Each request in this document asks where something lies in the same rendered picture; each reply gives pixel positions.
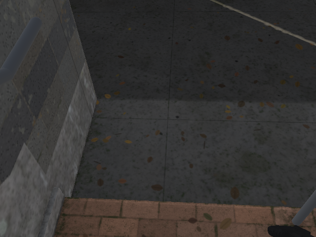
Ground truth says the right robot hand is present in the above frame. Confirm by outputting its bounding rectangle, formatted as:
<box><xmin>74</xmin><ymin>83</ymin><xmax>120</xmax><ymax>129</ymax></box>
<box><xmin>268</xmin><ymin>225</ymin><xmax>314</xmax><ymax>237</ymax></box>

